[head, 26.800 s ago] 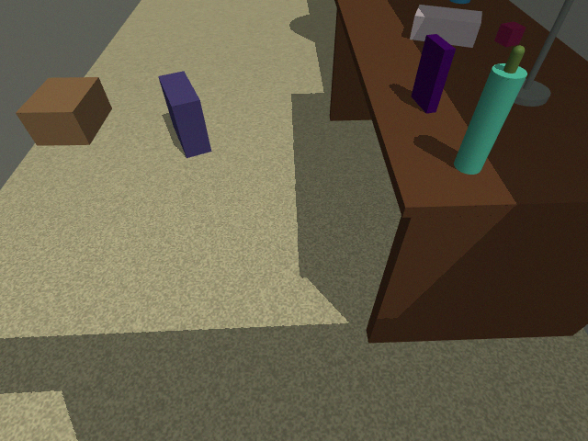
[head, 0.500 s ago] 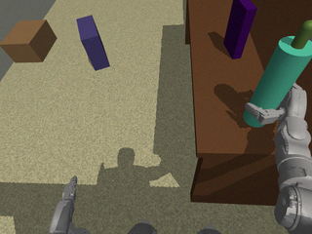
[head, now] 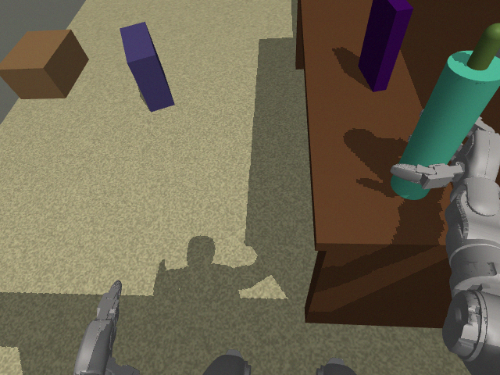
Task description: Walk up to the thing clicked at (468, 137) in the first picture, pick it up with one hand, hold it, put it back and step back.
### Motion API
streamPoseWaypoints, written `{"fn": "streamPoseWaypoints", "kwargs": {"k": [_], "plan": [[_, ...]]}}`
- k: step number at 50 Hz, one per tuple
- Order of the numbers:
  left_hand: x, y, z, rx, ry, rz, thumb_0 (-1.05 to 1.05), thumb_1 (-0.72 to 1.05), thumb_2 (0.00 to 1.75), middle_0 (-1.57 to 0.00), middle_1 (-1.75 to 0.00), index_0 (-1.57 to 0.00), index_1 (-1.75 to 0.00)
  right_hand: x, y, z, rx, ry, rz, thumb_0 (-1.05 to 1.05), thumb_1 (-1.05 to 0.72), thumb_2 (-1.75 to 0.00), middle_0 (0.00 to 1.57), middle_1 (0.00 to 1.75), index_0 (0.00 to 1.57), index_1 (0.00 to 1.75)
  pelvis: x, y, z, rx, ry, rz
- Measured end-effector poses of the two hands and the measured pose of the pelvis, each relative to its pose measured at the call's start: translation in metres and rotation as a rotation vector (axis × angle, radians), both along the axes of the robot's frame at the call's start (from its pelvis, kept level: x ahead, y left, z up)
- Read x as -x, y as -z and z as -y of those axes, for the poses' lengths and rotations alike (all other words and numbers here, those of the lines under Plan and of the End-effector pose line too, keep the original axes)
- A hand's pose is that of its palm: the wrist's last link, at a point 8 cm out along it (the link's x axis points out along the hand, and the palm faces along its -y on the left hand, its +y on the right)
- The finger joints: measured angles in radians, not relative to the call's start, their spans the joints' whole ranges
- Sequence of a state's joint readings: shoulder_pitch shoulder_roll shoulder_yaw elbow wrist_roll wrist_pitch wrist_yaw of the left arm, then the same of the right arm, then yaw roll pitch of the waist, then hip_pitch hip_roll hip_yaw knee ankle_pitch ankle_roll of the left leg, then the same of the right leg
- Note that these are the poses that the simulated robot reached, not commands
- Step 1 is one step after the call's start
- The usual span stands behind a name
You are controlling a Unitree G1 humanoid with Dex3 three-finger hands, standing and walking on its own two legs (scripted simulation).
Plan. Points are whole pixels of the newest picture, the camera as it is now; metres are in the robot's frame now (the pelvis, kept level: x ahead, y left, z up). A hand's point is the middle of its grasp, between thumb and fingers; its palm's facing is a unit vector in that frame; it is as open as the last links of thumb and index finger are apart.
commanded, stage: open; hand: right
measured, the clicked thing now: (442, 125) +0.47 -0.21 +0.13
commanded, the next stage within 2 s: withdraw in 0.14 s
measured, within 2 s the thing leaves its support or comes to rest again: neither
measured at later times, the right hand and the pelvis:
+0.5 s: hand (457, 138) +0.47 -0.24 +0.10, palm faces +0.26 +0.96 -0.01, open 16.7 cm; pelvis +0.01 +0.00 +0.00, yaw +0 degrees
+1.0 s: hand out of the picture +0.42 -0.36 +0.18, palm faces +0.47 +0.82 -0.31, open 17.5 cm; pelvis +0.03 +0.00 +0.04, yaw -1 degrees
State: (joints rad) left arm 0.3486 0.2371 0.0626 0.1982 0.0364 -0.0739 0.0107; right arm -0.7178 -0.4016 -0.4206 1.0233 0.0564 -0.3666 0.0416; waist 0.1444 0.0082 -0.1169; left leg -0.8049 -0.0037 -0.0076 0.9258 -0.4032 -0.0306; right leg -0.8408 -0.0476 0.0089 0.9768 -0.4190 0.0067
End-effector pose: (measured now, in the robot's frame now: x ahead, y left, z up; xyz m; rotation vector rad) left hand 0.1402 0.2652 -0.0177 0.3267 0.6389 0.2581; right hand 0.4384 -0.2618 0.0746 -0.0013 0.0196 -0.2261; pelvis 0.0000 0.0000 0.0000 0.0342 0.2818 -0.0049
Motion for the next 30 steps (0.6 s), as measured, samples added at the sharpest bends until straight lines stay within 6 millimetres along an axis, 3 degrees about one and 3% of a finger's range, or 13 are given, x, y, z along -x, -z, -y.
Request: {"fn": "streamPoseWaypoints", "kwargs": {"k": [10,20,24,30], "plan": [[0.001,0.001,-0.004,0.004,0.002,-0.014,-0.02,-0.53,0.06,-0.06,-0.05,-0.06,-0.05,0.0,0.002,0.001,-0.001,0.002,0.001,-0.01,0.52,-0.23,0.64,0.44,0.65,0.44,0.0,0.001,-0.004,0.005,0.002,-0.006],[-0.002,0.0,-0.007,0.003,-0.01,-0.016,-0.02,-0.52,0.05,-0.06,-0.05,-0.06,-0.05,0.0,-0.001,0.007,0.005,0.01,-0.001,-0.02,0.53,-0.13,0.31,0.23,0.31,0.23,-0.003,0.001,-0.006,0.003,0.002,-0.002],[-0.002,-0.002,-0.007,0.01,-0.016,-0.027,-0.02,-0.52,0.05,-0.06,-0.04,-0.06,-0.05,0.001,-0.017,0.02,0.013,0.033,0.02,-0.02,0.51,-0.11,0.21,0.16,0.21,0.16,-0.006,-0.003,-0.005,0.002,0.003,0.012],[-0.003,0.004,-0.003,0.046,-0.032,-0.061,-0.02,-0.52,0.04,-0.06,-0.04,-0.06,-0.05,0.001,-0.065,0.048,0.038,0.065,0.057,-0.02,0.5,-0.06,0.12,0.09,0.12,0.09,-0.012,-0.013,-0.003,0.001,0.007,0.042]]}}
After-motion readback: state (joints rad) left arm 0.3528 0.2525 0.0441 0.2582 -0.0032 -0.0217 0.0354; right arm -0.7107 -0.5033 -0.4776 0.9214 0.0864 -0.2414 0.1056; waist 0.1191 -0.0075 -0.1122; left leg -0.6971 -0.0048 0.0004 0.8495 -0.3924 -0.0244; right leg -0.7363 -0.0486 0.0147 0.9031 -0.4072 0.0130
